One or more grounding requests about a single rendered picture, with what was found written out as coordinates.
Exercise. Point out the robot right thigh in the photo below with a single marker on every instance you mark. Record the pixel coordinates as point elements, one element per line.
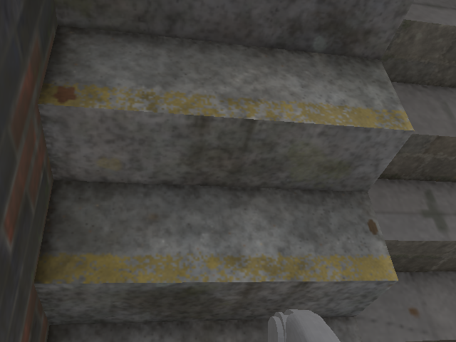
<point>299,326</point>

